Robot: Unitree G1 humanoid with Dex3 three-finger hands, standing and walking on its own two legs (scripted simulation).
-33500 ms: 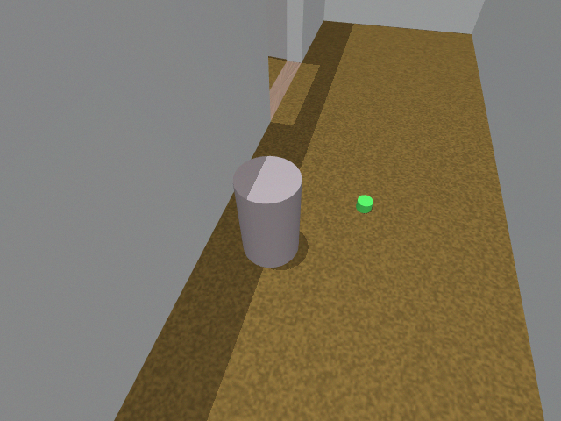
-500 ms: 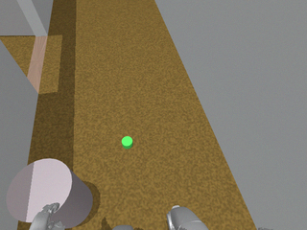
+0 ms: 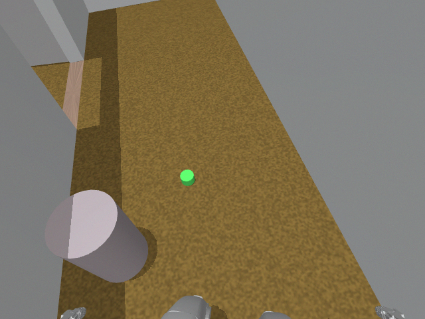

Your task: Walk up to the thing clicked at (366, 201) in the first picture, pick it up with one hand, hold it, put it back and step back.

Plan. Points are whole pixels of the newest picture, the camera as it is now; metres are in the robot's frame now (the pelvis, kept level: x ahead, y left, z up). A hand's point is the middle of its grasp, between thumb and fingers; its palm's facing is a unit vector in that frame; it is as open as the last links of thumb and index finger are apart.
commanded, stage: step back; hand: left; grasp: from above
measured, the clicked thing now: (187, 177) +0.84 +0.23 -0.74
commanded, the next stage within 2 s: stand in 1.60 s
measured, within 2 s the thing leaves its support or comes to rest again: neither
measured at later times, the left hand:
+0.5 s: hand out of the picture -0.10 +0.25 -0.16, palm faces -0.02 -0.92 -0.40, open 7.4 cm
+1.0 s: hand out of the picture -0.15 +0.26 -0.14, palm faces +0.04 -0.92 -0.40, open 7.4 cm
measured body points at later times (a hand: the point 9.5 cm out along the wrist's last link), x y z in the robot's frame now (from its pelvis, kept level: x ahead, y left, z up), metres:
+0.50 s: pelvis -0.18 -0.02 -0.01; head -0.14 -0.03 +0.44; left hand -0.10 +0.30 -0.13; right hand -0.05 -0.34 -0.12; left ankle -0.08 +0.12 -0.72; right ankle -0.20 -0.14 -0.73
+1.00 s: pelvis -0.21 -0.03 +0.00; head -0.21 -0.03 +0.45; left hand -0.15 +0.30 -0.11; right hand -0.16 -0.34 -0.13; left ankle -0.21 +0.11 -0.73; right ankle -0.19 -0.14 -0.73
